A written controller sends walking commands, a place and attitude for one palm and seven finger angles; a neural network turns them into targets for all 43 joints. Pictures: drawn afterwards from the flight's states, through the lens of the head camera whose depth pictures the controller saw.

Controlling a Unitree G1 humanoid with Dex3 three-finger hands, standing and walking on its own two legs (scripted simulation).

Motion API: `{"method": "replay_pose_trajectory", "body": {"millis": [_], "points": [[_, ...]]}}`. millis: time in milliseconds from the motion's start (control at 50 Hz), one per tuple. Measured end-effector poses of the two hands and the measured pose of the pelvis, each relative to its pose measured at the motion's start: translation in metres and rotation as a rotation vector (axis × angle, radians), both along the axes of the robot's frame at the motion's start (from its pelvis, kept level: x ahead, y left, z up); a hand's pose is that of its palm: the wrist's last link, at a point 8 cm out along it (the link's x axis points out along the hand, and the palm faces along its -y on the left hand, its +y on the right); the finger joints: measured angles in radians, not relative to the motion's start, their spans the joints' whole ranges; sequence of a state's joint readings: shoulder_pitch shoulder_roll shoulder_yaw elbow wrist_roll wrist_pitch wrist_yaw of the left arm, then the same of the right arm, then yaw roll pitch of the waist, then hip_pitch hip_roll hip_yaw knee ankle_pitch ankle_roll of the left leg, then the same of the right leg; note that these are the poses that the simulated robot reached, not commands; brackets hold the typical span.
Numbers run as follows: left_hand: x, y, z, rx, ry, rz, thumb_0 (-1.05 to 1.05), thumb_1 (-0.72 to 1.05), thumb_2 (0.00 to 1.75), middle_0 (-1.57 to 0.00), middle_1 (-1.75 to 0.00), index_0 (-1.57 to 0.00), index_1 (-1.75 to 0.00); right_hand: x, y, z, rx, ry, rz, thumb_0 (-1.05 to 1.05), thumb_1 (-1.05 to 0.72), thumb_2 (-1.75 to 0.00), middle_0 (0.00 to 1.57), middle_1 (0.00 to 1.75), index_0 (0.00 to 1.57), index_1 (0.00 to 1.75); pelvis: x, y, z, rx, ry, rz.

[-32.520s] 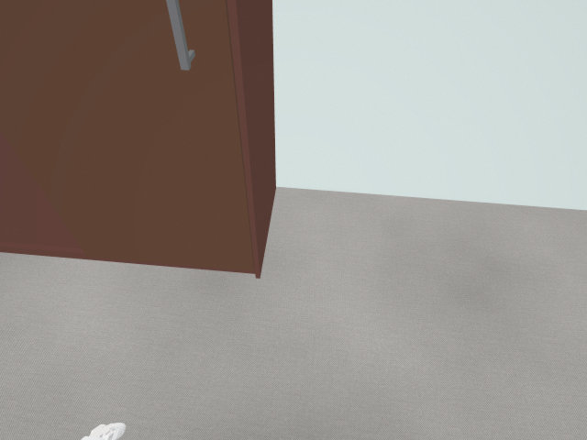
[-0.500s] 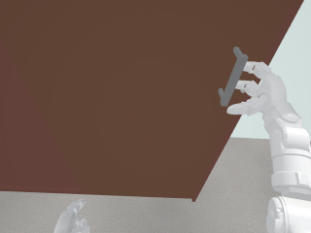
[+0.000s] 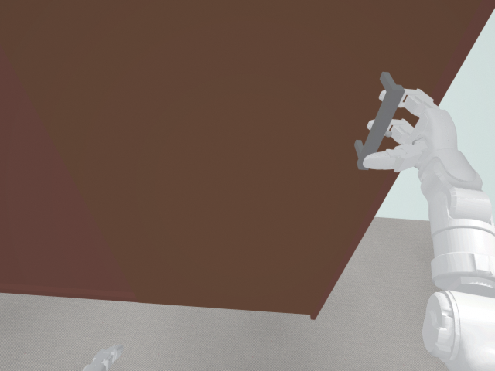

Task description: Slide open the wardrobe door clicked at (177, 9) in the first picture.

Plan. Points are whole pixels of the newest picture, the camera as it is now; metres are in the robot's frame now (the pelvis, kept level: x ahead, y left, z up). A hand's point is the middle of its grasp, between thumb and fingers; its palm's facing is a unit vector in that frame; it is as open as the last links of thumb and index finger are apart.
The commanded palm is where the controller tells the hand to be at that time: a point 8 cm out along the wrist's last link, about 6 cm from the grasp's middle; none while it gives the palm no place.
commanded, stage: slide the fingers in behind the handle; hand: right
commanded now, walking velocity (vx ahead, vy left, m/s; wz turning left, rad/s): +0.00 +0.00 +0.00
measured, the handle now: (374, 123) +0.47 -0.15 +0.20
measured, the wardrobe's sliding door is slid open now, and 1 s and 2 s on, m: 0.00 0.00 0.00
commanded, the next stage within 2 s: grip the handle and tug to test in 1.82 s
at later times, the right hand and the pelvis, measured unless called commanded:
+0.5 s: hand (393, 143) +0.41 -0.16 +0.21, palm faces -0.04 +1.00 +0.01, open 14.0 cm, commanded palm +0.39 -0.21 +0.21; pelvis +0.00 +0.00 +0.00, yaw +0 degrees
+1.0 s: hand (380, 143) +0.41 -0.15 +0.21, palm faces -0.02 +1.00 +0.02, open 14.0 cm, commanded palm +0.38 -0.20 +0.21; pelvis +0.00 +0.00 +0.00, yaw +0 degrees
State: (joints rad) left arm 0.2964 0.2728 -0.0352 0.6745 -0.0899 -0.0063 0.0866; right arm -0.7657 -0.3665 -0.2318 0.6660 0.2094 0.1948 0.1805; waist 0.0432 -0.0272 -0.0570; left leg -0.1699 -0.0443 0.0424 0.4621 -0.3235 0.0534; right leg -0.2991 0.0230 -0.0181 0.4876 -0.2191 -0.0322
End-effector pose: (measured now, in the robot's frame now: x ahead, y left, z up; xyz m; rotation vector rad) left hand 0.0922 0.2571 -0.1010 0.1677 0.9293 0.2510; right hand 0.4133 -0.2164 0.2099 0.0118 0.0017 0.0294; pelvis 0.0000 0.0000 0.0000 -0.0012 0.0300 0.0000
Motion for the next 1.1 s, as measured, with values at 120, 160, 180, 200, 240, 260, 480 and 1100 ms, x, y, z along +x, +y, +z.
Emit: {"method": "replay_pose_trajectory", "body": {"millis": [120,160,180,200,240,260,480,1100], "points": [[-0.005,-0.002,0.000,-0.005,-0.001,0.003,0.01,0.91,0.89,-0.20,-0.30,-0.20,-0.30,0.002,-0.002,0.000,0.006,0.006,-0.005,-0.01,0.50,-0.30,0.37,1.25,0.38,1.24,-0.002,-0.001,0.000,0.002,0.006,0.003],[-0.006,-0.003,0.001,-0.010,-0.010,0.006,0.01,0.91,0.89,-0.20,-0.30,-0.20,-0.30,0.001,-0.002,-0.001,0.005,0.004,-0.011,-0.01,0.50,-0.30,0.36,1.24,0.37,1.24,-0.003,-0.002,0.000,0.002,0.005,0.007],[-0.006,-0.004,0.001,-0.011,-0.014,0.008,0.01,0.91,0.89,-0.20,-0.30,-0.20,-0.30,0.001,-0.002,-0.002,0.005,0.005,-0.013,-0.01,0.50,-0.30,0.36,1.24,0.36,1.23,-0.003,-0.002,0.000,0.002,0.005,0.008],[-0.006,-0.004,0.001,-0.013,-0.017,0.009,0.01,0.91,0.89,-0.20,-0.30,-0.20,-0.30,0.000,-0.003,-0.004,0.007,0.008,-0.014,-0.01,0.50,-0.30,0.35,1.23,0.36,1.23,-0.003,-0.002,0.000,0.002,0.004,0.009],[-0.006,-0.005,0.002,-0.014,-0.023,0.010,0.01,0.91,0.89,-0.20,-0.30,-0.20,-0.30,-0.003,-0.004,-0.007,0.009,0.012,-0.017,-0.01,0.50,-0.30,0.34,1.23,0.34,1.22,-0.004,-0.002,0.000,0.002,0.002,0.012],[-0.005,-0.005,0.003,-0.015,-0.026,0.011,0.01,0.90,0.89,-0.20,-0.30,-0.20,-0.30,-0.004,-0.005,-0.009,0.009,0.011,-0.019,-0.01,0.50,-0.30,0.34,1.22,0.34,1.22,-0.004,-0.002,0.000,0.002,0.001,0.014],[0.014,-0.008,0.009,-0.007,-0.074,-0.025,0.01,0.91,0.89,-0.20,-0.30,-0.20,-0.30,-0.022,-0.004,-0.002,-0.005,-0.039,0.002,-0.01,0.50,-0.30,0.31,1.20,0.30,1.20,-0.005,-0.004,0.000,0.005,-0.016,0.005],[0.026,-0.010,0.010,-0.027,-0.078,-0.041,0.01,0.90,0.89,-0.20,-0.30,-0.20,-0.30,-0.029,0.018,-0.002,0.004,-0.026,-0.008,-0.01,0.50,-0.30,0.30,1.20,0.29,1.19,-0.002,0.001,0.001,-0.001,-0.031,0.007]]}}
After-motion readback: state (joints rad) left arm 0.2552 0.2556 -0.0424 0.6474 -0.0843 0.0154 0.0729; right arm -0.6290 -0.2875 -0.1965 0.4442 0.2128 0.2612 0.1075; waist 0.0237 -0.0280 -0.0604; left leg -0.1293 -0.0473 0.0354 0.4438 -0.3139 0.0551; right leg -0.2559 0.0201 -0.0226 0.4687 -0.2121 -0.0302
